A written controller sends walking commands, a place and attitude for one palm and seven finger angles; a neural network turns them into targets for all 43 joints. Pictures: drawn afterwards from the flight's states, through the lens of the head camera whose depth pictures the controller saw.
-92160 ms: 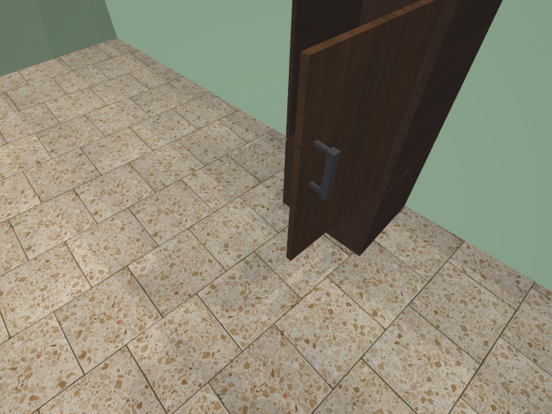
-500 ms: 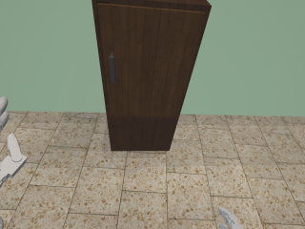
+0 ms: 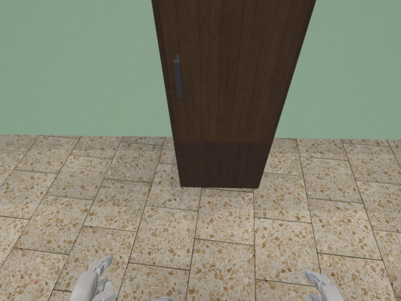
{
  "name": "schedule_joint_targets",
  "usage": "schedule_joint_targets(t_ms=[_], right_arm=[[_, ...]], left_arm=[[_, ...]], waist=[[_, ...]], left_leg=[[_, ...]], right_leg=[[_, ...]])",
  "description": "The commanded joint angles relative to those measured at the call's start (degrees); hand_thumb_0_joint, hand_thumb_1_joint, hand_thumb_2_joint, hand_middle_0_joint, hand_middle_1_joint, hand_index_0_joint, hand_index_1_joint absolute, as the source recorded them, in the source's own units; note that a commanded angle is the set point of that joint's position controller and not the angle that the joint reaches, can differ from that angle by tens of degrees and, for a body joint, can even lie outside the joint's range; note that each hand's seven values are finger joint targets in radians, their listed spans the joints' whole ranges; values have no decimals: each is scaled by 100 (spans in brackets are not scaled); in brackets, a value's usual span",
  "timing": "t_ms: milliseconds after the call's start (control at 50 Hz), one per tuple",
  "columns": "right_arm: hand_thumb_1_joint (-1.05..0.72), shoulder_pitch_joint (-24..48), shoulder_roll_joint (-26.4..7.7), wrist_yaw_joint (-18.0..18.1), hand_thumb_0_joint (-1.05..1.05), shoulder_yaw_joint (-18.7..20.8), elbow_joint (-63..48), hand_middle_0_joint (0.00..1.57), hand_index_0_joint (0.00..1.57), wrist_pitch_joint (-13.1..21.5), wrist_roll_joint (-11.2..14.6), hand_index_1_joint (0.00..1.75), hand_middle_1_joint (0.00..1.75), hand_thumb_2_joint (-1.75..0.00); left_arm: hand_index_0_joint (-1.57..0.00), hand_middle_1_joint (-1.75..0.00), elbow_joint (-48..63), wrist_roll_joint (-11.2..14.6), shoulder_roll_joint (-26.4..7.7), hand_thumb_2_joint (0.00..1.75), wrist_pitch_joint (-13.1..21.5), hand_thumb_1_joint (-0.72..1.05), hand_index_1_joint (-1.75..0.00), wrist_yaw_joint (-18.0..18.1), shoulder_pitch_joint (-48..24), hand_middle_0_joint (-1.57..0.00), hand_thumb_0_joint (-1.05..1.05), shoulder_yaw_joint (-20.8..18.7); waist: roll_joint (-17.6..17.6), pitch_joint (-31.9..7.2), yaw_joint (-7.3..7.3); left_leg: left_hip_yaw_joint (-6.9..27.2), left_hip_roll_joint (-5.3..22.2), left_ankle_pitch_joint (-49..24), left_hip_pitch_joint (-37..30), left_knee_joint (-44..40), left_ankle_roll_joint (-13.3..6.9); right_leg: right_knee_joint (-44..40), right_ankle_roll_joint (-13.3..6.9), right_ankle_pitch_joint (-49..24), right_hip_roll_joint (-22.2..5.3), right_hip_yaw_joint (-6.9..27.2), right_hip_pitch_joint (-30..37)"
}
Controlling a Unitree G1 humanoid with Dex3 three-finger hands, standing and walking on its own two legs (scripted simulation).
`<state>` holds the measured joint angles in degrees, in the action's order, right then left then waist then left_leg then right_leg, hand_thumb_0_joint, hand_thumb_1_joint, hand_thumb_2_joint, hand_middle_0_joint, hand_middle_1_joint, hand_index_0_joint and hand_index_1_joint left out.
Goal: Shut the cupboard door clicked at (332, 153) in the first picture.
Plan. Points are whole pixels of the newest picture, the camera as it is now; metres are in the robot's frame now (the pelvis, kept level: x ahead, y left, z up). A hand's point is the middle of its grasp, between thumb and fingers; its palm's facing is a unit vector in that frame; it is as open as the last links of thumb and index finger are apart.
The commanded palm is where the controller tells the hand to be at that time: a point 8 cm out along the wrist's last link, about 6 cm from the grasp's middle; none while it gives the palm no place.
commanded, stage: let the arm hang, fingers relaxed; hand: left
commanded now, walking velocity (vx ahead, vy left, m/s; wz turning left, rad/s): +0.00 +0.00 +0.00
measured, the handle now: (179, 76) +0.77 +0.10 +0.02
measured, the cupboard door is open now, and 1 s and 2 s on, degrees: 0 0 0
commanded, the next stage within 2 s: look to check the result in 0.92 s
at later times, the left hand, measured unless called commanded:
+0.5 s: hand out of the picture -0.03 +0.22 -0.15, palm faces +0.01 -0.97 -0.23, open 7.4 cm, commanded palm none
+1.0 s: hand out of the picture -0.05 +0.18 -0.15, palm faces +0.02 -0.98 -0.17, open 7.4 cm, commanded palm none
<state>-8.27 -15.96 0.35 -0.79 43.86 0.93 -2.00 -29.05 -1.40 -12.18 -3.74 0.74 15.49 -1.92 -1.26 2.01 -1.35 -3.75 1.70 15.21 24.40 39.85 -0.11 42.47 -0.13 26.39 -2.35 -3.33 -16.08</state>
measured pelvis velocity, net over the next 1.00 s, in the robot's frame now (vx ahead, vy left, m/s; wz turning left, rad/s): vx -0.01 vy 0.02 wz -0.02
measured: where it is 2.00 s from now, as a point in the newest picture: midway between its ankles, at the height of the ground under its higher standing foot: outside the picture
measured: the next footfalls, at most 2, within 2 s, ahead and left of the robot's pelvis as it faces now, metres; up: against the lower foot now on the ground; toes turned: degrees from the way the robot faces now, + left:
none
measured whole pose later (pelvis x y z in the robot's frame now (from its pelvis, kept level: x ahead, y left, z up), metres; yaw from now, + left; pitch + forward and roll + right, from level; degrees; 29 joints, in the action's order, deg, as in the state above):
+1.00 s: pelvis -0.01 +0.02 +0.03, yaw -1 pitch -2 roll +0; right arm -17.9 -6.9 1.7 0.5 65.3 -0.9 -0.7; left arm -65.8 -1.1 -6.8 -0.7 2.0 20.5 -0.4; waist -0.1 1.3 -0.3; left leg -5.5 0.6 6.5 14.2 22.5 -1.7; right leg 24.8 1.4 16.1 -2.5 -2.1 -6.7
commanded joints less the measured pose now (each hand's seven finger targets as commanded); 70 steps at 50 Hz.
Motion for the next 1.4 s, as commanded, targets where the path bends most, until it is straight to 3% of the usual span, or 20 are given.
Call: schedule_joint_targets(t_ms=[0, 20, 40, 80, 100, 140, 220, 300, 540, 600, 800, 960, 1040, 1220, 1280, 1380], right_arm=[[-90, 64, -374, 19, 0, 169, -299, 20, 20, -28, 38, 30, 30, -90], [-90, -46, -389, 24, 0, 175, -167, 20, 20, -61, 24, 30, 30, -90], [-90, -153, -275, 27, 0, 159, 49, 20, 20, -81, 33, 30, 30, -90], [-90, -244, -164, 42, 0, 179, 328, 20, 20, -51, 10, 30, 30, -90], [-90, -285, -160, 57, 0, 195, 413, 20, 20, -55, 23, 30, 30, -90], [-90, -304, -170, 83, 0, 197, 619, 20, 20, -103, 63, 30, 30, -90], [-90, -467, -155, 103, 0, 232, 952, 20, 20, -157, 88, 30, 30, -90], [-90, -587, -184, 114, 0, 223, 1241, 20, 20, -122, 94, 30, 30, -90], [-90, -892, -33, 127, 0, 211, 1795, 20, 20, -111, 110, 30, 30, -90], [-90, -976, 23, 135, 0, 218, 1860, 20, 20, -116, 107, 30, 30, -90], [-90, -1203, 221, 153, 0, 245, 1942, 20, 20, -131, 105, 30, 30, -90], [-90, -1314, 364, 155, 0, 242, 1972, 20, 20, -134, 111, 30, 30, -90], [-90, -1296, 388, 156, 0, 240, 1981, 20, 20, -142, 115, 30, 30, -90], [-90, -1262, 419, 155, 0, 229, 1995, 20, 20, -154, 124, 30, 30, -90], [-90, -1261, 459, 158, 0, 219, 2014, 20, 20, -151, 109, 30, 30, -90], [-90, -1226, 436, 170, 0, 210, 2016, 20, 20, -122, 109, 30, 30, -90]], left_arm=[[-20, -30, -511, -10, -1133, 90, 459, 90, -30, 2, 479, -20, 0, -212], [-20, -30, -776, -6, -1169, 90, 468, 90, -30, 19, 316, -20, 0, -173], [-20, -30, -1038, 26, -1010, 90, 466, 90, -30, 27, 228, -20, 0, -118], [-20, -30, -1360, 25, -624, 90, 459, 90, -30, 49, 335, -20, 0, -162], [-20, -30, -1488, 37, -582, 90, 433, 90, -30, 61, 379, -20, 0, -150], [-20, -30, -1842, 48, -573, 90, 390, 90, -30, 60, 344, -20, 0, -84], [-20, -30, -2411, 41, -506, 90, 352, 90, -30, 43, 348, -20, 0, -18], [-20, -30, -2838, 41, -445, 90, 350, 90, -30, 37, 518, -20, 0, 28], [-20, -30, -3464, 38, -354, 90, 328, 90, -30, 85, 805, -20, 0, 67], [-20, -30, -3522, 38, -289, 90, 322, 90, -30, 96, 870, -20, 0, 70], [-20, -30, -3595, 29, -105, 90, 332, 90, -30, 127, 991, -20, 0, 47], [-20, -30, -3603, 38, -16, 90, 382, 90, -30, 147, 991, -20, 0, 39], [-20, -30, -3612, 45, 6, 90, 387, 90, -30, 155, 1021, -20, 0, 46], [-20, -30, -3615, 50, 15, 90, 414, 90, -30, 167, 1032, -20, 0, 45], [-20, -30, -3602, 52, 38, 90, 413, 90, -30, 165, 972, -20, 0, 51], [-20, -30, -3605, 60, 52, 90, 426, 90, -30, 170, 974, -20, 0, 45]], waist=[[1340, -950, 212], [1162, -886, 113], [594, -836, 62], [-465, -943, 83], [-869, -937, 99], [-854, -618, 90], [-153, -70, 85], [82, -38, 104], [131, 344, 140], [-21, 364, 134], [-45, 447, 120], [250, 407, 76], [102, 436, 66], [233, 487, 84], [115, 509, 69], [111, 330, 85]], left_leg=[[341, 12, -896, -447, -314, 39], [346, 39, -687, -612, -378, 75], [323, 72, -903, -864, -589, 74], [424, 252, -1896, -1415, -943, -16], [466, 327, -1970, -1478, -993, -75], [551, 418, -1650, -1449, -1198, -107], [694, 465, -706, -1251, -1725, -92], [698, 496, -468, -1365, -2054, -115], [668, 459, 134, -1308, -2525, -118], [654, 450, 287, -1278, -2581, -111], [623, 410, 407, -1200, -2555, -110], [486, 367, -112, -1376, -2253, -110], [453, 365, -180, -1431, -2183, -102], [412, 370, -421, -1470, -2021, -94], [391, 368, -477, -1413, -2008, -85], [412, 397, -760, -1504, -1960, -99]], right_leg=[[-1687, -413, -3908, -1060, 1244, 781], [-1629, -567, -4232, -1113, 1168, 748], [-1628, -551, -3943, -1017, 1035, 630], [-1597, -283, -3022, -576, 639, 486], [-1699, -219, -2527, -471, 538, 496], [-2016, -177, -1906, -384, 476, 425], [-2347, -190, -1185, -290, 381, 335], [-2401, -155, -1174, -305, 346, 399], [-2408, -106, -945, -329, 320, 292], [-2377, -100, -928, -308, 325, 272], [-2360, -110, -851, -270, 334, 148], [-2467, -145, -879, -313, 397, 12], [-2495, -156, -851, -311, 432, -56], [-2561, -185, -892, -320, 470, -86], [-2569, -195, -984, -339, 486, -32], [-2521, -189, -1247, -331, 460, 156]])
